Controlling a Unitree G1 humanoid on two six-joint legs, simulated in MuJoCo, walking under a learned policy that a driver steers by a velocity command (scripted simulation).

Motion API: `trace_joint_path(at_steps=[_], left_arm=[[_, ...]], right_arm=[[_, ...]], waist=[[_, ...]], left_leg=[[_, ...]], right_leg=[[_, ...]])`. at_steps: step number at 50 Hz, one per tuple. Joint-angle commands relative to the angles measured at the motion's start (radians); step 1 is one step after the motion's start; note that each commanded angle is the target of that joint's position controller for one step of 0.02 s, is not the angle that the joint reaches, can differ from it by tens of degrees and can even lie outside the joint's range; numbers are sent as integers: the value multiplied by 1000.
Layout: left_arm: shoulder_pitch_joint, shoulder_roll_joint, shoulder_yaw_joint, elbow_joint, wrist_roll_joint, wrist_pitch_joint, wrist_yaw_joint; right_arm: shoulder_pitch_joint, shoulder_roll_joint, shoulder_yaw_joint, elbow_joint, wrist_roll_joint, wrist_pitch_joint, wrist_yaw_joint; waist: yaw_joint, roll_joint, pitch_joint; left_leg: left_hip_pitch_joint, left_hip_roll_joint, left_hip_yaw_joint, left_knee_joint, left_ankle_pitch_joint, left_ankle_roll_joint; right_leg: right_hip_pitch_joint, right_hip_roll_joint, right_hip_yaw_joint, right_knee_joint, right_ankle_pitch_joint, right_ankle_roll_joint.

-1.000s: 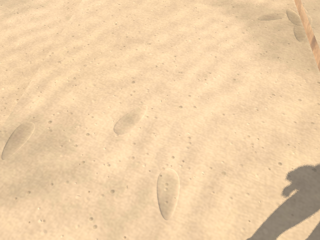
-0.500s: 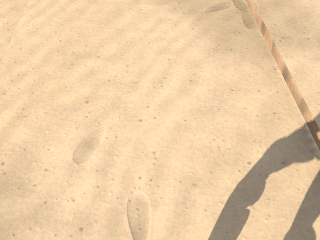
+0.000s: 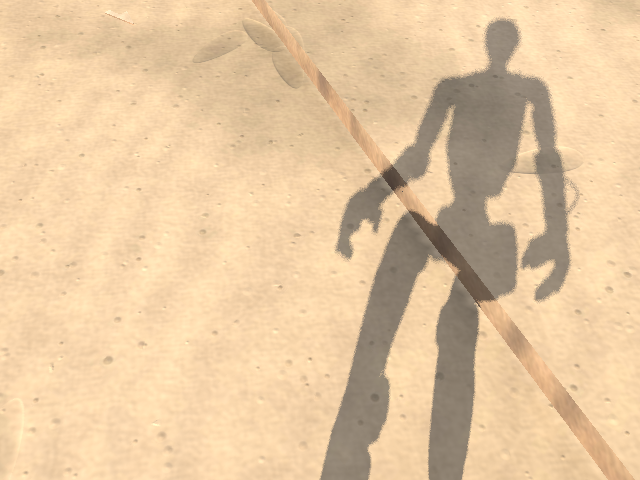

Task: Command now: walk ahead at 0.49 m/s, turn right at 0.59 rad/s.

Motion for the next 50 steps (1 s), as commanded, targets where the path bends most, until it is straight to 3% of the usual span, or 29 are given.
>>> trace_joint_path(at_steps=[1,6,10,12,13,14,15,16,17,18,19,20,21,23,25,30,35,38,40,41,42,43,44,45,46,47,48,50], left_arm=[[-17,7,-5,-71,1,1,-15],[-198,-30,-30,-123,-6,-12,-32],[-278,-27,-36,-145,0,-17,-28],[-254,-14,-32,-135,8,-22,-17],[-183,-3,-26,-111,11,-29,-10],[-36,15,-15,-57,18,-42,-1],[134,72,6,-5,35,-50,13],[232,187,33,8,38,-52,29],[259,186,39,12,-3,-41,42],[182,154,30,25,-15,-43,48],[124,96,15,31,-16,-52,46],[79,55,4,35,-16,-61,44],[48,20,-7,41,-22,-69,45],[59,3,-13,58,-23,-89,45],[81,22,-8,81,-28,-103,45],[126,10,-15,118,-25,-111,48],[203,44,-13,166,-24,-105,68],[204,72,-9,183,-17,-92,79],[187,104,-1,184,-11,-76,85],[179,119,2,177,-14,-66,85],[171,110,-1,153,-17,-66,81],[226,-13,-26,89,-30,-74,55],[96,67,-11,60,-23,-89,50],[22,62,-15,32,-34,-104,46],[25,58,-19,35,-34,-113,48],[29,52,-18,41,-22,-104,51],[52,45,-20,41,-6,-82,50],[63,24,-23,37,8,-45,44]], right_arm=[[17,-81,-14,-35,2,-25,4],[83,-91,-10,6,0,-18,3],[160,-123,-12,57,-1,2,-5],[179,-145,-13,85,0,17,-10],[184,-158,-13,96,1,25,-12],[182,-159,-9,103,7,33,-15],[168,-138,0,82,12,31,-16],[208,-22,30,16,36,23,7],[150,-117,-1,21,28,26,-1],[59,-119,-6,-4,30,24,0],[38,-90,4,-1,32,17,4],[50,-78,3,19,23,25,6],[87,-66,2,38,4,43,10],[117,-45,-1,61,-9,69,23],[66,-33,-4,48,-10,77,34],[-119,-21,1,-7,-8,74,43],[-280,-17,15,-73,-15,69,58],[-265,-31,8,-81,-17,69,55],[-146,-59,-8,-53,-19,68,46],[-21,-84,-23,-16,-24,60,41],[136,-160,-53,26,-36,56,28],[122,-281,-85,14,-29,60,15],[144,-265,-83,11,8,71,15],[77,-235,-75,14,9,74,5],[30,-179,-62,12,11,72,4],[-11,-148,-54,7,13,66,2],[-36,-121,-44,3,18,60,0],[-26,-125,-41,5,23,40,4]], waist=[[22,117,14],[-20,121,44],[-44,127,71],[-23,142,48],[12,152,2],[80,131,-83],[149,97,-198],[144,-146,-354],[163,-74,-384],[130,-11,-228],[92,20,-130],[50,37,-74],[13,10,-46],[-7,-3,-35],[-13,-7,0],[15,-7,61],[57,0,94],[34,-14,64],[-23,-34,-20],[-79,-19,-94],[-147,57,-190],[-71,319,-279],[-119,181,-315],[-91,126,-160],[-48,43,-85],[-7,12,-39],[26,23,-37],[46,43,-43]], left_leg=[[46,295,-184,-220,177,118],[59,255,-34,-204,287,85],[163,293,-18,-178,374,88],[231,306,1,-74,636,84],[250,304,16,41,789,78],[209,280,55,221,813,60],[22,256,57,451,576,41],[-395,105,68,841,-114,-14],[-497,39,-94,1003,-332,-14],[-551,91,-161,994,-234,0],[-515,113,-173,920,-175,5],[-460,134,-180,847,-147,4],[-399,140,-185,805,-129,-5],[-356,124,-181,793,-91,-11],[-412,129,-184,766,-20,-15],[-503,124,-157,556,180,-20],[-476,101,-62,334,205,21],[-398,40,-5,278,79,74],[-249,-33,27,263,-32,120],[-84,-64,14,200,-30,149],[168,39,-159,145,-96,204],[488,351,-713,77,-86,380],[511,368,-899,-54,-86,392],[394,353,-732,-71,-12,351],[256,318,-635,-85,114,306],[150,266,-552,-94,218,269],[80,227,-491,-110,280,250],[24,184,-434,-121,361,244]], right_leg=[[-123,-50,31,-32,103,11],[-55,-33,-56,-329,258,7],[13,0,-117,-492,147,-26],[92,46,-148,-549,39,-59],[188,81,-159,-585,10,-80],[383,114,-165,-665,55,-104],[663,4,-32,-655,25,-143],[1024,-344,470,-690,-16,-277],[991,-409,646,-798,130,-301],[877,-349,433,-797,247,-260],[726,-307,310,-828,320,-217],[621,-260,218,-865,336,-166],[535,-225,148,-902,330,-132],[479,-205,86,-951,351,-120],[469,-200,25,-994,349,-116],[498,-173,-110,-1019,384,-94],[618,-212,-183,-993,483,-80],[711,-229,-232,-857,804,-59],[730,-232,-260,-626,1042,-49],[672,-219,-272,-425,980,-38],[475,-187,-276,-135,703,-11],[11,28,-240,265,-225,49],[-129,58,-11,355,-256,44],[-189,-12,13,305,-137,35],[-134,-49,2,205,-65,37],[-72,-70,4,135,-55,47],[-7,-80,6,87,-57,63],[38,-79,-8,19,-65,88]])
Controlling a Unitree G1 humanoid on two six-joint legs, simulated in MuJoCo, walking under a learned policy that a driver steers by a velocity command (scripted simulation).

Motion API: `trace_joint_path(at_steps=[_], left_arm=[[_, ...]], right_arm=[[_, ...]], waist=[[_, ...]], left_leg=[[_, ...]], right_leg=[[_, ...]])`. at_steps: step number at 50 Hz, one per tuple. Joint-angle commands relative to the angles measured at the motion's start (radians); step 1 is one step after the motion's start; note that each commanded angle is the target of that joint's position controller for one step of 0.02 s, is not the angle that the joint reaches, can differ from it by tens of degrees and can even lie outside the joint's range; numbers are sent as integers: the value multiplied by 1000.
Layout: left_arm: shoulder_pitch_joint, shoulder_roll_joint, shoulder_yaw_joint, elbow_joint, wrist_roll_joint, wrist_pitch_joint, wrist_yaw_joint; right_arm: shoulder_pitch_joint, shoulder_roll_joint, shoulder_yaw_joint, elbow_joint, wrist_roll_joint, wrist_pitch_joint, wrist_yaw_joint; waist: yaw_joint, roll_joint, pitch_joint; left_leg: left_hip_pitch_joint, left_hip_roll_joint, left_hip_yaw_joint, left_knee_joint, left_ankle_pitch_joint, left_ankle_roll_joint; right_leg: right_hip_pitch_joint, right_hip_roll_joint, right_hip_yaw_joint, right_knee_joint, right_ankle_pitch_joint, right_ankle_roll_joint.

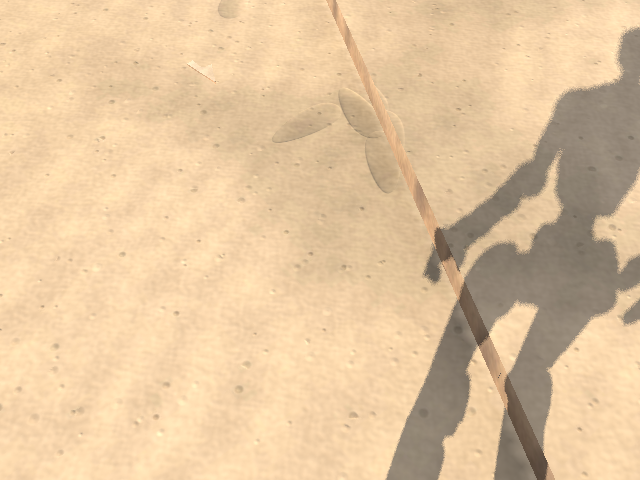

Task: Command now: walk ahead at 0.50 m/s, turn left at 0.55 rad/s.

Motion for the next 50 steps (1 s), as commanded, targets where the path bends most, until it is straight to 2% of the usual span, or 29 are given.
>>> trace_joint_path(at_steps=[1,3,8,13,15,16,17,18,19,20,21,22,23,25,27,29,32,35,39,41,42,43,44,45,46,47,48,49,50], left_arm=[[68,78,18,-51,16,32,-6],[-9,76,16,-82,15,41,-10],[-200,84,10,-145,5,40,-16],[-326,96,1,-201,-6,22,-21],[-286,111,2,-197,-8,11,-22],[-226,122,7,-180,-9,6,-19],[-133,143,18,-149,-8,0,-13],[2,165,29,-109,-2,-12,-3],[154,223,44,-95,17,-21,13],[213,324,72,-81,30,-10,15],[160,251,65,-76,0,3,4],[78,174,49,-92,-9,4,0],[37,130,38,-88,-6,1,-4],[46,106,28,-53,-8,-10,-1],[90,110,28,-22,-18,-28,-7],[116,123,32,1,-26,-39,-10],[149,119,32,28,-28,-34,-10],[193,131,35,56,-30,-30,-13],[245,153,38,89,-26,-23,-11],[250,160,39,104,-23,-15,-7],[240,168,40,106,-24,-12,-5],[231,166,38,108,-29,-8,-4],[224,141,30,96,-33,-10,-4],[249,48,6,46,-56,-12,-7],[292,96,24,57,-45,-1,3],[247,137,38,68,-29,10,6],[206,108,35,66,-28,12,-3],[192,86,34,70,-27,19,-8],[188,84,38,71,-14,32,-15]], right_arm=[[48,-119,-24,-43,10,-33,-3],[82,-139,-29,-39,8,-36,-4],[182,-141,-30,-27,8,-30,-6],[242,-152,-31,-26,-9,-27,-17],[216,-160,-32,-32,-11,-29,-25],[188,-163,-31,-36,-11,-31,-27],[172,-171,-31,-36,-11,-36,-24],[166,-165,-27,-29,-6,-42,-18],[174,-115,-11,-47,0,-50,-10],[319,-34,3,-55,34,-47,-9],[304,-109,-2,-30,-4,-40,-18],[212,-117,-5,-36,-13,-36,-13],[144,-103,1,-51,-17,-38,-6],[113,-88,5,-63,-32,-25,8],[119,-71,10,-58,-37,-11,16],[76,-59,16,-71,-40,-5,22],[-70,-41,33,-115,-38,-7,31],[-189,-17,52,-148,-28,-13,36],[-263,-38,52,-168,-23,-18,28],[-259,-48,47,-172,-25,-25,20],[-206,-55,42,-156,-29,-30,15],[-92,-70,31,-114,-37,-41,6],[74,-124,11,-66,-54,-55,-7],[202,-225,-13,-61,-73,-59,-20],[196,-239,-23,-49,-40,-42,-17],[106,-159,-3,-64,-25,-36,-13],[34,-98,12,-73,-19,-42,-9],[-4,-63,21,-73,-19,-49,-8],[-9,-46,26,-63,-16,-58,-12]], waist=[[32,8,-70],[15,28,-43],[-63,70,-25],[-104,85,-17],[-74,99,-20],[-44,105,-31],[-6,101,-68],[60,57,-135],[119,-20,-260],[62,-269,-379],[40,-170,-301],[29,-55,-156],[25,-3,-96],[-2,-67,-61],[-13,-83,-75],[-18,-81,-63],[5,-74,-17],[35,-76,-2],[52,-74,3],[37,-68,9],[7,-61,-9],[-46,-25,-61],[-108,30,-167],[-136,200,-311],[-106,254,-328],[-69,129,-188],[-46,94,-95],[-22,95,-52],[-3,113,-28]], left_leg=[[99,268,-308,-223,352,157],[85,245,-298,-242,324,139],[178,224,-330,-220,307,85],[282,248,-390,-140,422,81],[282,265,-399,-114,456,57],[252,265,-392,-86,510,36],[237,251,-381,-7,624,18],[209,200,-331,161,652,-3],[91,149,-281,410,431,-24],[-203,-22,-163,721,-229,-68],[-318,29,-180,813,-313,-57],[-330,72,-186,816,-219,-60],[-319,100,-176,771,-164,-63],[-276,135,-157,693,-143,-75],[-257,132,-140,659,-139,-86],[-300,149,-115,610,-106,-98],[-350,195,-58,456,-1,-122],[-293,195,-9,278,95,-128],[-227,174,16,164,94,-106],[-177,158,13,122,40,-87],[-100,137,18,81,17,-76],[57,116,22,7,31,-59],[294,199,-70,-12,4,-26],[565,493,-426,-79,-155,41],[534,590,-667,-185,-195,99],[414,543,-548,-198,-240,78],[296,494,-423,-236,-191,58],[219,448,-322,-272,-122,24],[171,418,-247,-290,-48,5]], right_leg=[[-97,-31,12,-86,33,33],[-141,-32,-3,-176,112,51],[-214,-6,1,-408,294,62],[-202,43,3,-557,287,40],[-103,52,8,-631,265,12],[5,68,1,-666,238,-9],[138,97,-15,-687,201,-31],[309,92,-15,-745,220,-59],[526,-88,174,-767,65,-110],[766,-344,649,-852,-22,-252],[681,-341,774,-922,-125,-261],[541,-294,612,-935,-114,-244],[451,-244,483,-951,-2,-223],[367,-164,316,-979,190,-185],[360,-147,254,-987,336,-192],[362,-146,209,-1017,362,-204],[350,-125,147,-1071,339,-204],[340,-101,85,-1074,387,-185],[400,-138,81,-1030,459,-172],[424,-156,107,-973,529,-167],[426,-152,109,-907,606,-157],[400,-114,79,-767,679,-140],[282,-58,43,-557,577,-118],[7,59,-38,-229,145,-76],[-134,120,-4,-58,-196,-82],[-167,54,53,-7,-132,-94],[-159,19,56,-29,-56,-92],[-128,-3,49,-65,-11,-86],[-105,-17,47,-88,10,-76]])
Over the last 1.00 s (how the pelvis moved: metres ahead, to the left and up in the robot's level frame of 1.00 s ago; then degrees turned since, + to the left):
0.54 -0.02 -0.01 11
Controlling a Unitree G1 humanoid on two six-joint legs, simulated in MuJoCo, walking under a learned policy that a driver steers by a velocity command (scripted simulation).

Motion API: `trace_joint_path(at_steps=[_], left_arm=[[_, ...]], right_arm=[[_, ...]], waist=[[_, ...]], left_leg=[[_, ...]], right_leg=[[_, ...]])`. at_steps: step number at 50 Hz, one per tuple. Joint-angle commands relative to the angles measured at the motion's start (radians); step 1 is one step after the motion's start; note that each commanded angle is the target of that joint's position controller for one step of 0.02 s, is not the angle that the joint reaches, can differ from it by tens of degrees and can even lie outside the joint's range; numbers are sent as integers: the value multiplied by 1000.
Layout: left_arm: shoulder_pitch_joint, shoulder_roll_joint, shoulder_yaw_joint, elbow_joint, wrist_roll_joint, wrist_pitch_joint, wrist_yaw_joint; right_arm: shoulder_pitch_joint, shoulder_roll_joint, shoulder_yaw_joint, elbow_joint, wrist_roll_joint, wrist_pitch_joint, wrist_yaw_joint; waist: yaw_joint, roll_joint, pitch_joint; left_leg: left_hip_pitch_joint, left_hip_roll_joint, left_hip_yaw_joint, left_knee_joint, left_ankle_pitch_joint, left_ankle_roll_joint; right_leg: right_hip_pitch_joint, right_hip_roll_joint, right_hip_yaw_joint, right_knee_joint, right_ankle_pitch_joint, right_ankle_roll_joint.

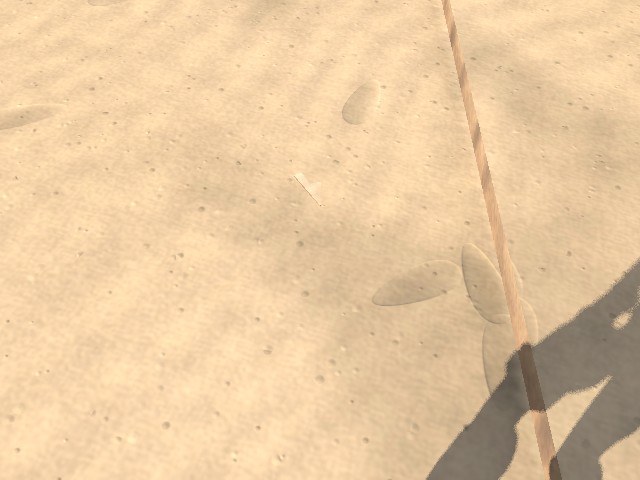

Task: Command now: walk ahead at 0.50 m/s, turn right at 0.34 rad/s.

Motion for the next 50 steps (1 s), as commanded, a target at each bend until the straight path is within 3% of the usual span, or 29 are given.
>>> trace_joint_path(at_steps=[1,4,7,9,13,15,17,18,19,20,21,22,23,24,25,26,29,36,39,44,47,48,49,50], left_arm=[[21,61,21,-45,20,18,-14],[-46,44,25,-73,20,35,-29],[-145,37,24,-110,21,41,-39],[-219,26,16,-140,21,39,-45],[-323,-2,-5,-182,28,31,-52],[-302,16,-1,-185,34,28,-50],[-202,48,12,-164,41,22,-42],[-114,71,24,-141,45,13,-36],[-14,105,40,-111,54,-2,-23],[12,210,65,-111,50,-10,-8],[1,307,94,-139,16,7,-2],[-9,271,92,-163,-16,32,6],[-95,214,76,-173,-18,43,14],[-152,154,59,-176,-17,50,17],[-173,126,51,-177,-21,53,21],[-183,112,47,-178,-16,53,22],[-180,155,59,-182,3,41,12],[-134,176,71,-188,6,68,18],[-118,164,68,-182,13,68,19],[-134,156,58,-171,24,74,15],[-156,143,47,-160,5,84,23],[-133,106,35,-161,-2,80,27],[-84,45,17,-166,-13,73,27],[-143,123,38,-160,3,73,33]], right_arm=[[108,-86,-25,3,10,-22,-9],[153,-102,-34,32,21,-44,-12],[199,-94,-34,59,18,-44,-16],[212,-90,-32,73,17,-43,-17],[239,-117,-35,100,22,-34,-30],[249,-136,-40,112,23,-24,-39],[228,-162,-50,110,25,-9,-50],[223,-170,-54,107,26,1,-52],[214,-174,-57,100,33,8,-47],[268,-110,-44,66,26,9,-42],[354,-78,-38,27,48,22,-37],[277,-126,-44,31,19,31,-35],[201,-111,-40,11,23,30,-30],[168,-108,-41,11,16,31,-32],[162,-113,-44,4,0,45,-33],[186,-106,-44,12,-11,66,-34],[199,-84,-40,8,-2,95,-35],[50,-112,-47,-48,5,116,-42],[35,-107,-43,-53,11,112,-46],[72,-103,-36,-49,29,100,-51],[167,-85,-28,-21,28,85,-57],[149,-131,-34,-29,13,77,-62],[83,-196,-40,-64,1,73,-63],[46,-186,-36,-59,-1,70,-52]], waist=[[-36,124,2],[-23,98,6],[-34,94,29],[-43,92,50],[-62,97,65],[-53,118,36],[-13,141,-23],[20,129,-74],[75,69,-137],[39,-84,-226],[-1,-209,-395],[33,-14,-388],[15,0,-236],[-21,43,-123],[-46,29,-80],[-62,16,-82],[-75,5,-127],[-16,-64,-98],[-2,-73,-88],[-9,-88,-85],[-64,-57,-74],[-42,35,-65],[1,217,-85],[-27,205,-27]], left_leg=[[170,274,-256,-324,27,77],[192,264,-147,-341,181,80],[220,256,-64,-349,240,84],[219,237,-5,-347,276,78],[228,229,111,-249,615,58],[287,241,129,-157,767,45],[321,245,137,17,918,34],[312,242,132,171,872,26],[247,208,143,399,673,-8],[6,130,140,692,-14,-45],[-266,-45,3,1013,-505,-87],[-309,21,-126,1004,-406,-88],[-330,49,-128,954,-315,-89],[-314,79,-130,855,-263,-93],[-274,94,-138,782,-239,-98],[-217,91,-134,744,-218,-104],[-176,68,-130,671,-184,-112],[-268,53,-169,493,-138,-124],[-236,40,-168,420,-158,-109],[-69,-9,-136,249,-236,-65],[129,-23,-121,-102,-84,-24],[182,86,-243,-215,-81,2],[227,315,-502,-292,0,77],[53,388,-530,-265,198,174]], right_leg=[[-230,-80,40,68,78,7],[-294,-86,29,62,167,22],[-376,-93,16,-5,263,36],[-373,-86,-9,-122,332,40],[-235,-35,-124,-366,389,21],[-181,-1,-147,-407,337,-7],[-79,54,-161,-437,249,-46],[14,77,-145,-491,255,-70],[160,75,-111,-611,402,-99],[395,-163,136,-522,861,-151],[630,-408,551,-533,1222,-381],[551,-367,477,-601,1041,-364],[396,-324,393,-658,866,-336],[260,-260,334,-708,766,-277],[175,-213,291,-728,736,-240],[116,-181,262,-741,713,-216],[72,-139,243,-743,676,-192],[109,-119,382,-804,148,-151],[127,-126,403,-799,138,-148],[105,-133,424,-753,284,-147],[48,-95,417,-687,303,-83],[-10,-38,367,-620,188,-26],[-97,96,208,-464,-14,29],[-55,144,116,-342,-153,43]])
Over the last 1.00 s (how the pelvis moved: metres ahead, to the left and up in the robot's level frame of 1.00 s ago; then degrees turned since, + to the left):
0.52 0.06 0.00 11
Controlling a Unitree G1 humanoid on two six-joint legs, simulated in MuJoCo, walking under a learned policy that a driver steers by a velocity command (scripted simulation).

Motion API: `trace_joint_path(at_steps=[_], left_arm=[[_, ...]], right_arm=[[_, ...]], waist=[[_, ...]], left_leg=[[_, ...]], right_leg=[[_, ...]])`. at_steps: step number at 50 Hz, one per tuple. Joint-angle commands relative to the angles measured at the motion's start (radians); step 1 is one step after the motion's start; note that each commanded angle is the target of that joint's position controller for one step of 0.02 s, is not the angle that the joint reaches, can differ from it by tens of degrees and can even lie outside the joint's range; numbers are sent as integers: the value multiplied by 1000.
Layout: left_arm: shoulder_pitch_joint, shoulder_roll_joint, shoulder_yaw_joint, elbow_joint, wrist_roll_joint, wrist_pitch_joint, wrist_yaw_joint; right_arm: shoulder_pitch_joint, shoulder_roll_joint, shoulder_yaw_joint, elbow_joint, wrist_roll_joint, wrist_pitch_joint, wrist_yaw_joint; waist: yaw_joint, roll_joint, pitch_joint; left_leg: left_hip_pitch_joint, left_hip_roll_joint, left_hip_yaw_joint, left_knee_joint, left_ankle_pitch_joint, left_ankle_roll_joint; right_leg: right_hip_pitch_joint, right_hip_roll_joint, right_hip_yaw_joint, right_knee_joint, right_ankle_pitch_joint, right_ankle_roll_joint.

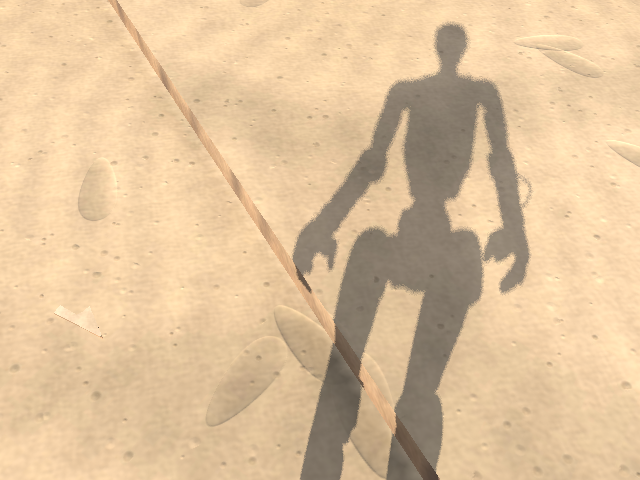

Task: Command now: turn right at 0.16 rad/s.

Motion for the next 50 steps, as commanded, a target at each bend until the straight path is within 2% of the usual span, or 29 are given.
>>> trace_joint_path(at_steps=[1,2,3,4,5,8,10,12,13,14,15,16,19,30,39,50], left_arm=[[24,113,24,-37,5,-11,8],[34,99,23,-19,1,-8,5],[45,94,22,-4,1,-4,4],[53,87,20,8,6,0,1],[56,75,14,21,6,2,1],[1,44,-4,36,-8,3,12],[-1,48,-8,56,-19,3,21],[32,55,-11,90,-14,-4,27],[29,83,-8,98,-3,-11,30],[25,123,-2,107,7,-16,31],[-1,108,-4,125,-7,-17,26],[-4,69,-14,131,-8,-20,21],[5,70,-22,171,-2,-27,28],[21,54,-42,249,-3,-38,31],[55,26,-52,285,-4,-41,31],[98,-3,-59,306,-4,-44,32]], right_arm=[[-40,-130,-17,-63,-6,-29,7],[-65,-106,-9,-55,2,-35,10],[-75,-107,-8,-53,1,-36,10],[-64,-108,-6,-42,4,-39,6],[-46,-109,-5,-31,5,-39,7],[19,-121,-7,13,4,-35,10],[33,-133,-11,38,3,-30,11],[13,-137,-16,52,8,-26,12],[16,-126,-13,53,10,-30,15],[37,-123,-17,55,11,-33,21],[40,-98,-12,72,19,-31,22],[12,-106,-13,88,16,-26,18],[-9,-106,-17,112,9,-14,20],[17,-81,-2,223,9,-8,22],[50,-60,11,277,9,-10,19],[86,-32,20,312,9,-14,14]], waist=[[16,153,-3],[31,139,7],[36,157,1],[32,181,-4],[24,180,-15],[-23,187,-41],[-27,198,-49],[-1,173,-52],[-10,144,-67],[-39,80,-70],[-45,5,-36],[-18,16,-13],[-19,-7,19],[-25,31,53],[-25,35,56],[-24,37,57]], left_leg=[[-33,372,-348,-251,331,217],[-30,313,-268,-236,355,189],[1,260,-207,-216,392,158],[45,239,-175,-192,470,150],[91,220,-151,-166,541,144],[183,217,-148,-105,652,143],[209,216,-166,-81,684,133],[162,200,-166,-70,616,88],[111,188,-171,-81,511,58],[58,152,-144,-91,385,39],[64,109,-103,-137,276,31],[85,99,-92,-129,222,22],[106,107,-92,-122,212,26],[89,103,-93,-154,98,8],[72,105,-92,-151,82,3],[59,107,-91,-142,94,3]], right_leg=[[7,-47,-3,256,-229,31],[20,-56,-6,280,-184,41],[23,-56,-17,293,-157,52],[14,-63,-27,287,-150,63],[14,-67,-43,251,-159,75],[54,-94,-98,81,-157,88],[101,-98,-116,-46,-96,80],[228,-131,-95,-230,127,67],[305,-175,-42,-231,209,59],[355,-233,2,-166,347,45],[291,-227,-8,-140,332,23],[252,-223,-3,-164,274,21],[207,-216,1,-203,221,23],[162,-220,16,-248,87,8],[149,-215,11,-251,66,4],[145,-209,2,-237,89,4]])
Over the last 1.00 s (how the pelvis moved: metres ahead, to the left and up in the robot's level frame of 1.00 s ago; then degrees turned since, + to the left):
0.28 -0.01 0.00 -29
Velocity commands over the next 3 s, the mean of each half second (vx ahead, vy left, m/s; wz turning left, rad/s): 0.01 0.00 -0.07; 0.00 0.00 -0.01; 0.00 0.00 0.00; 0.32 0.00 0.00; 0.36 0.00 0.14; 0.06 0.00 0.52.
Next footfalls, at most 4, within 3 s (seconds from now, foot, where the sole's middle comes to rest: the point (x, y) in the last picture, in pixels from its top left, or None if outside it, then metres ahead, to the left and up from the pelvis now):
0.26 right None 0.01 -0.12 -0.77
2.18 right None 0.41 -0.05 -0.77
2.68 left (267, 455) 0.55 0.12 -0.77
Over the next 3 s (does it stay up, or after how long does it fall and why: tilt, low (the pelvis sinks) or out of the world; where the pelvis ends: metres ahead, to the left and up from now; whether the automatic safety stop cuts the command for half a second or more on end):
stays up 0.46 0.03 0.00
